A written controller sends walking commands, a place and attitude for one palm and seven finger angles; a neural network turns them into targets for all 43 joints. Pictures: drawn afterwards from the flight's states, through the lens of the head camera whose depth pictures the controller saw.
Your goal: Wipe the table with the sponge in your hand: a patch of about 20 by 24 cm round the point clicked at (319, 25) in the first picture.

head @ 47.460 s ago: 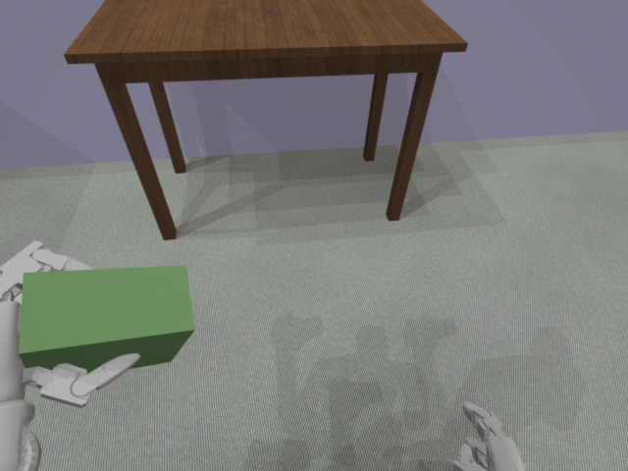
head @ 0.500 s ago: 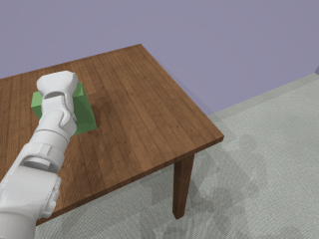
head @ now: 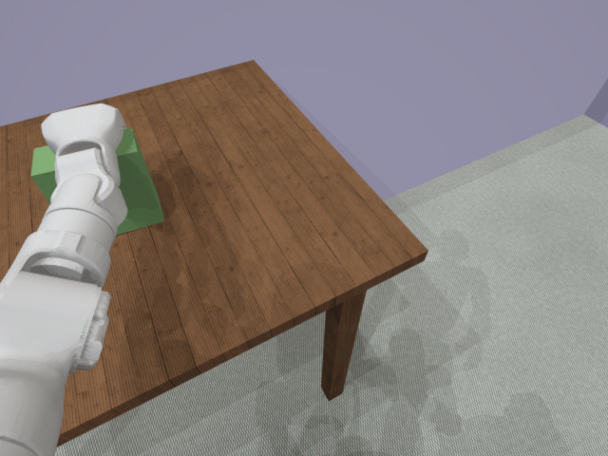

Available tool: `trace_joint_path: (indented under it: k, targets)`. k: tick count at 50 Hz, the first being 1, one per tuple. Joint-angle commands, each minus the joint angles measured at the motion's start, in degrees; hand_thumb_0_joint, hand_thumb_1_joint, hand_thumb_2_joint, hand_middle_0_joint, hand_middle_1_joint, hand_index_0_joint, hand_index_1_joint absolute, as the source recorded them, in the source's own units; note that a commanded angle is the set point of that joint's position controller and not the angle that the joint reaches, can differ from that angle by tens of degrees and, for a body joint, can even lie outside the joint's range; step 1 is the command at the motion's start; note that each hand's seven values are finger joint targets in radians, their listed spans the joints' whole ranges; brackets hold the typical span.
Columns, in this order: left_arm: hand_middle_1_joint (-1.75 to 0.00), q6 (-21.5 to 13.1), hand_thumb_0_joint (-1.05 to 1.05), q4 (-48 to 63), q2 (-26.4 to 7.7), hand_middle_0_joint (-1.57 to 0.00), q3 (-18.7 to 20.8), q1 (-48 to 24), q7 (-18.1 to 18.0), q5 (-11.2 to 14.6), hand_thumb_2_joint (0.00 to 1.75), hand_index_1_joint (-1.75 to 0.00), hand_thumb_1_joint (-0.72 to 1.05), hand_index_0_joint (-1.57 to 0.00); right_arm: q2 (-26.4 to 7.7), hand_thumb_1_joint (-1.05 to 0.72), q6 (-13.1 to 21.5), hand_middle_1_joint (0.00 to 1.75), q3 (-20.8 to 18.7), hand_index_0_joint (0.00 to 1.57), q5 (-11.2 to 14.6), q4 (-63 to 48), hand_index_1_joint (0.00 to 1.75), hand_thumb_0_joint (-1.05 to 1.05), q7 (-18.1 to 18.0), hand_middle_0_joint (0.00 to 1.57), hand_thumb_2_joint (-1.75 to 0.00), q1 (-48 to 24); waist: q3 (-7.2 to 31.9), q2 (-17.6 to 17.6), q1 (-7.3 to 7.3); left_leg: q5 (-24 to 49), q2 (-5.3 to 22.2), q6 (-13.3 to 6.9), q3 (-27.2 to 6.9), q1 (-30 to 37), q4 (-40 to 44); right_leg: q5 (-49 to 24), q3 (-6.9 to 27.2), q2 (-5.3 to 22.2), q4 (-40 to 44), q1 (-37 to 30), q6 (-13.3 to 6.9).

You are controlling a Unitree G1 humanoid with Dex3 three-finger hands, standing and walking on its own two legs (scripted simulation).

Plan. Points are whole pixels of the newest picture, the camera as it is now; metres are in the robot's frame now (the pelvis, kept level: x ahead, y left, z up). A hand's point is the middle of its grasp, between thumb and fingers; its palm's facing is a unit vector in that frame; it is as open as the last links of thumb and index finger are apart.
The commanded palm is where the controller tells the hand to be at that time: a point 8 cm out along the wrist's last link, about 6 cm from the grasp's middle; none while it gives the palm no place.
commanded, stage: wipe back along the third lane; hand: left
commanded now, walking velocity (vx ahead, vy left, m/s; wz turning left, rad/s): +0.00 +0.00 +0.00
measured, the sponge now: (110, 199) +0.45 +0.28 +0.09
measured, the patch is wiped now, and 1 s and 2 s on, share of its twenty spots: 1.00 1.00 1.00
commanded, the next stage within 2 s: slide back across to the middle lane in 1.56 s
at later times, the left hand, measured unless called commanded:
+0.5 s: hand (114, 184) +0.43 +0.25 +0.14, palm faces +0.03 +0.00 -1.00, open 10.1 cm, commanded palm +0.39 +0.23 +0.17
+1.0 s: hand (127, 212) +0.38 +0.22 +0.14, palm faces +0.10 -0.02 -0.99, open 10.1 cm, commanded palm +0.34 +0.20 +0.16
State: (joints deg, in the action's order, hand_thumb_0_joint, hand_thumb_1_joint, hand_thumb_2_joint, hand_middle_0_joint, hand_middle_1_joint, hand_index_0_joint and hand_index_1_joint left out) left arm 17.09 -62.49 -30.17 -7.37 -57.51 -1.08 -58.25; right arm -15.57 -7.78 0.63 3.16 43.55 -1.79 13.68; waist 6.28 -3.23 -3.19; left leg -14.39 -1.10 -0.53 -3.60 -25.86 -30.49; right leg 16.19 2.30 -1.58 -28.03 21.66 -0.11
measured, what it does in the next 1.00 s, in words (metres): stands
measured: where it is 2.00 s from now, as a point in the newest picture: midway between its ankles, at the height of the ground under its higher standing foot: outside the picture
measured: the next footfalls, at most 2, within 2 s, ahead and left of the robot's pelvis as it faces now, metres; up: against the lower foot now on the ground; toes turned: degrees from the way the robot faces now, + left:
none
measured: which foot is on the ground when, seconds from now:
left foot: down 0.00-1.00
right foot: down 0.00-1.00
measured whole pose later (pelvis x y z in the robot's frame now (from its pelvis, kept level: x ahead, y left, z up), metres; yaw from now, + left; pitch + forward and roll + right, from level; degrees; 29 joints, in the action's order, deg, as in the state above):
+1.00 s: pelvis +0.01 -0.01 +0.00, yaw +0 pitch +3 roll +0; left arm 36.5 -18.0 -21.2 -17.3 -28.7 0.2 -55.2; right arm -15.4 -11.9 3.1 5.1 37.4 0.9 3.6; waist 6.8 -5.5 3.5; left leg -16.6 -1.8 -0.2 -3.5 -16.6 -30.4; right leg 19.7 2.2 -0.9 -30.2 13.3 -0.6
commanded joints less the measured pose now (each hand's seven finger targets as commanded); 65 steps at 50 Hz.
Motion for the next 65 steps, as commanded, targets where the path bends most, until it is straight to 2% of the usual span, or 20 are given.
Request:
trace_joint_path:
  k: [1,2,7,11,12,14,17,21,22,25,27,30,32,34,44,47,55,57,58,65]
  targets:
    - [-1.60,-0.81,0.00,6.14,-6.26,-1.20,-0.81,-15.03,-0.29,-1.15,1.30,-1.60,0.10,-1.20,-8.52,-0.90,1.12,0.30,-3.50,0.20,-0.38,-5.58,0.30,0.00,-0.03,0.20,-0.90,0.93,16.30,3.75,-0.74,15.85,0.04,-2.16,2.98,12.77,0.75,-18.61,-3.53,-1.10,2.78,-4.38,-2.57]
    - [-1.60,-1.33,0.00,7.03,-6.25,-1.20,0.55,-12.81,0.01,-0.40,1.30,-1.60,0.10,-1.20,-8.21,-0.90,1.17,0.30,-3.50,0.20,-0.49,-5.91,0.30,0.00,0.03,0.20,-0.90,0.57,17.31,3.42,0.71,17.94,0.21,-2.04,2.72,12.95,1.17,-20.50,-3.58,-1.12,2.69,-5.36,-3.00]
    - [-1.60,0.24,0.00,12.78,-0.67,-1.20,-1.40,-5.96,-0.94,3.60,1.30,-1.60,0.10,-1.20,-7.85,-0.90,0.85,0.30,-3.32,0.20,0.38,-7.07,0.30,0.00,0.62,0.20,-0.90,-2.84,14.35,4.40,2.02,17.84,0.03,-2.21,2.92,13.15,2.18,-21.09,-4.06,-1.21,3.38,-6.58,-2.94]
    - [-1.60,4.25,0.00,16.47,0.87,-1.20,-3.48,-4.24,-1.25,3.86,1.30,-1.60,0.10,-1.20,-8.01,-0.90,0.51,0.30,-3.11,0.20,0.89,-7.28,0.30,0.00,1.03,0.20,-0.90,-5.24,12.27,4.80,1.79,16.23,-0.52,-2.46,3.39,13.43,2.70,-20.55,-4.28,-1.19,3.88,-7.65,-2.69]
    - [-1.60,4.99,0.00,17.27,-1.75,-1.20,-0.86,-3.46,-1.05,3.98,1.30,-1.60,0.10,-1.20,-8.00,-0.90,0.41,0.30,-2.85,0.20,0.89,-7.23,0.30,0.00,1.06,0.20,-0.90,-6.21,12.51,3.86,2.87,17.22,-0.27,-2.30,2.85,13.34,3.23,-20.75,-4.21,-1.12,3.82,-7.98,-3.10]
    - [-1.60,6.79,0.00,18.56,2.50,-1.20,-4.47,-1.99,-0.51,4.21,1.30,-1.60,0.10,-1.20,-7.83,-0.90,0.15,0.30,-2.89,0.20,1.14,-7.77,0.30,0.00,1.25,0.20,-0.90,-7.00,11.26,5.23,2.07,16.93,-0.38,-2.41,2.96,14.11,3.00,-20.15,-4.71,-1.16,3.52,-7.60,-2.84]
    - [-1.60,8.16,0.00,22.11,0.33,-1.20,-1.88,0.93,0.27,4.39,1.30,-1.60,0.10,-1.20,-7.78,-0.90,-0.19,0.30,-2.45,0.20,0.94,-9.10,0.30,0.00,1.40,0.20,-0.90,-9.17,12.28,6.01,3.62,17.95,-0.46,-2.51,2.74,14.09,2.93,-21.83,-4.47,-1.02,3.34,-9.14,-3.16]
    - [-1.60,10.51,0.00,26.56,2.74,-1.20,-4.71,2.53,1.19,4.62,1.30,-1.60,0.10,-1.20,-7.49,-0.90,-0.95,0.30,-1.99,0.20,1.38,-10.91,0.30,0.00,1.40,0.20,-0.90,-11.17,11.23,7.80,2.95,17.53,-0.75,-2.48,3.43,14.14,2.61,-23.22,-4.80,-0.63,2.77,-10.20,-2.66]
    - [-1.60,10.90,0.00,26.94,-0.11,-1.20,-1.99,3.05,1.38,4.56,1.30,-1.60,0.10,-1.20,-7.58,-0.90,-1.12,0.30,-1.74,0.20,1.37,-11.07,0.30,0.00,1.31,0.20,-0.90,-12.16,10.60,7.68,3.78,17.67,-0.51,-2.41,3.12,13.72,2.83,-23.33,-4.36,-0.52,3.00,-9.91,-2.90]
    - [-1.60,12.36,0.00,29.43,3.67,-1.20,-5.43,4.42,1.79,4.81,1.30,-1.60,0.10,-1.20,-7.09,-0.90,-1.37,0.30,-1.46,0.20,1.63,-12.18,0.30,0.00,1.42,0.20,-0.90,-13.02,10.54,7.59,3.40,17.71,-0.86,-2.29,3.53,14.48,2.48,-23.62,-4.71,-0.43,2.44,-10.41,-2.71]
    - [-1.60,12.86,0.00,31.90,0.65,-1.20,-2.62,6.12,1.88,4.48,1.30,-1.60,0.10,-1.20,-7.09,-0.90,-1.59,0.30,-1.02,0.20,1.35,-12.96,0.30,0.00,1.40,0.20,-0.90,-14.60,11.88,6.17,4.89,19.27,-0.78,-2.14,3.16,14.64,2.37,-24.89,-4.03,-0.37,2.13,-11.20,-3.16]
    - [-1.60,13.77,0.00,35.02,5.02,-1.20,-5.96,8.95,2.16,4.97,1.30,-1.60,0.10,-1.20,-6.59,-0.90,-1.68,0.30,-1.06,0.20,1.59,-13.64,0.30,0.00,1.91,0.20,-0.90,-14.89,12.47,6.82,4.16,21.42,-0.92,-2.03,3.59,15.80,1.23,-27.82,-4.57,-0.32,1.03,-12.11,-2.94]
    - [-1.60,14.62,0.00,37.83,2.70,-1.20,-4.04,9.93,2.34,4.95,1.30,-1.60,0.10,-1.20,-6.64,-0.90,-2.00,0.30,-0.55,0.20,1.57,-14.29,0.30,0.00,1.94,0.20,-0.90,-16.84,11.73,6.34,5.12,20.99,-0.69,-1.89,3.06,15.04,1.60,-27.19,-3.96,-0.34,1.26,-11.99,-3.31]
    - [-1.60,15.56,0.00,40.05,7.27,-1.20,-7.45,13.12,2.55,5.43,1.30,-1.60,0.10,-1.20,-6.22,-0.90,-1.85,0.30,-0.72,0.20,1.87,-14.80,0.30,0.00,2.39,0.20,-0.90,-16.97,12.12,6.67,4.66,22.57,-0.69,-1.87,3.31,16.09,1.02,-28.19,-4.77,-0.31,0.27,-12.31,-3.02]
    - [-1.60,19.63,0.00,46.10,8.08,-1.20,-8.55,16.56,3.25,5.60,1.30,-1.60,0.10,-1.20,-5.87,-0.90,-1.48,0.30,-0.10,0.20,1.99,-15.41,0.30,0.00,2.75,0.20,-0.90,-19.93,10.94,8.03,5.47,19.60,-0.98,-1.90,3.35,15.04,0.93,-26.66,-4.49,-0.30,-0.62,-12.83,-3.13]
    - [-1.60,19.99,0.00,48.28,4.67,-1.20,-5.29,19.94,3.38,5.89,1.30,-1.60,0.10,-1.20,-6.00,-0.90,-1.46,0.30,0.18,0.20,1.80,-15.93,0.30,0.00,2.65,0.20,-0.90,-21.31,10.41,8.88,6.65,18.17,-0.93,-1.89,3.33,13.98,1.40,-26.35,-3.45,-0.28,0.01,-13.60,-3.08]
    - [-1.60,21.19,0.00,51.50,6.18,-1.20,-7.07,22.16,3.40,6.06,1.30,-1.60,0.10,-1.20,-5.74,-0.90,-0.77,0.30,0.18,0.20,2.09,-16.18,0.30,0.00,2.45,0.20,-0.90,-22.57,8.16,8.09,6.54,13.82,-1.20,-1.88,4.21,13.62,1.99,-21.22,-3.38,-0.18,0.43,-12.76,-2.66]
    - [-1.60,21.38,0.00,52.49,3.31,-1.20,-4.21,24.19,3.37,5.96,1.30,-1.60,0.10,-1.20,-5.86,-0.90,-0.74,0.30,0.33,0.20,1.96,-16.45,0.30,0.00,2.39,0.20,-0.90,-23.33,8.00,8.59,7.46,13.20,-0.96,-1.78,3.54,13.17,2.56,-19.95,-2.60,-0.46,0.85,-12.72,-2.92]
    - [-1.60,21.48,0.00,52.78,7.14,-1.20,-7.71,24.14,3.45,6.10,1.30,-1.60,0.10,-1.20,-5.56,-0.90,-0.58,0.30,0.33,0.20,2.08,-16.57,0.30,0.00,2.44,0.20,-0.90,-23.42,7.76,8.36,6.73,13.13,-1.05,-1.81,4.13,13.52,2.38,-19.78,-3.38,-0.19,0.26,-12.71,-2.71]
    - [-1.60,22.33,0.00,55.19,9.22,-1.20,-9.78,25.14,3.07,6.40,1.30,-1.60,0.10,-1.20,-5.44,-0.90,-0.04,0.30,0.03,0.20,2.41,-16.38,0.30,0.00,2.80,0.20,-0.90,-24.77,5.25,8.27,6.83,9.11,-0.88,-1.79,3.96,13.56,3.20,-13.51,-3.42,-0.35,1.32,-10.34,-2.76]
